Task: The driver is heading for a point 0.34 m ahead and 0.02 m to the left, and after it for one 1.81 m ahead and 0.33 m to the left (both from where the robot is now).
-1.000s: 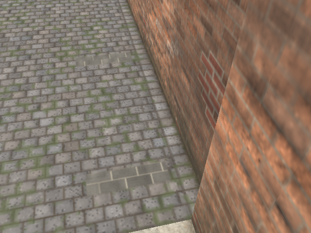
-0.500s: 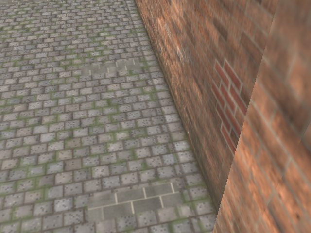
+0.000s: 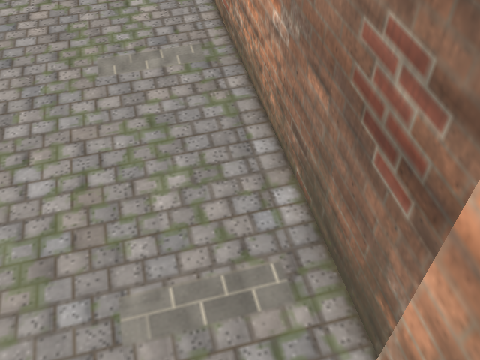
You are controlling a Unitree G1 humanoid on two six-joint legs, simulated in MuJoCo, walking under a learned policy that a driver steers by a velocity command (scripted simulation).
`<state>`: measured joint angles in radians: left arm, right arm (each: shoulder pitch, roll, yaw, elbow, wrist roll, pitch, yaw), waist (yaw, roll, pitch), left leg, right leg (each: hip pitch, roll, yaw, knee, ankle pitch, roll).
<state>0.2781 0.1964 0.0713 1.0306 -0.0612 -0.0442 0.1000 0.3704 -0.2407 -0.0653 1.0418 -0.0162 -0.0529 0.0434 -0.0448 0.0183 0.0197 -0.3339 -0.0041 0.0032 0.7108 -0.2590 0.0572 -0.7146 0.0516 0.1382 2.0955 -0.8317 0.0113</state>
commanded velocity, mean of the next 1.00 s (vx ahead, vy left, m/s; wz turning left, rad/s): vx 0.06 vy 0.00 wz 0.00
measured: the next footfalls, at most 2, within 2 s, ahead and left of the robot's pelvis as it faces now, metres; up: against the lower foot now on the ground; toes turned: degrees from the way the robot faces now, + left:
right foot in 0.22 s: +0.24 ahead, -0.14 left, -0.05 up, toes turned +2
right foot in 0.44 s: +0.28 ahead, -0.12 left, -0.21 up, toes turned -3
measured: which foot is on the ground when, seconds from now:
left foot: down 0.00-0.44, up 0.46-0.74, down 0.76-1.00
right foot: up 0.00-0.20, down 0.22-0.26, up 0.28-0.42, down 0.44-1.00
